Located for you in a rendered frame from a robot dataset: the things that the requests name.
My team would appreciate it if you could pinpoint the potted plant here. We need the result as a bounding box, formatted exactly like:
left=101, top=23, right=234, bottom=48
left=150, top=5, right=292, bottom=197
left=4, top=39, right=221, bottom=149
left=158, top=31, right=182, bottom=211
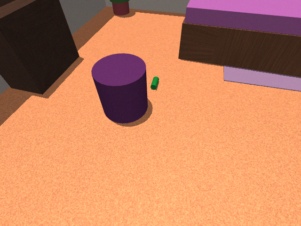
left=110, top=0, right=129, bottom=16

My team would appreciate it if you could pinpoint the bed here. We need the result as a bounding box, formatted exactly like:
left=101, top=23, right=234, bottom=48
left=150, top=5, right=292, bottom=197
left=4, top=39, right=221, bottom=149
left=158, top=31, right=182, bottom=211
left=178, top=0, right=301, bottom=77

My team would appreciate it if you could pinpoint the can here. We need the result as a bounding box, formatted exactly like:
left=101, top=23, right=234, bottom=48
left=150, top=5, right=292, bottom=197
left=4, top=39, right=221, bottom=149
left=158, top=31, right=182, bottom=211
left=151, top=77, right=159, bottom=89

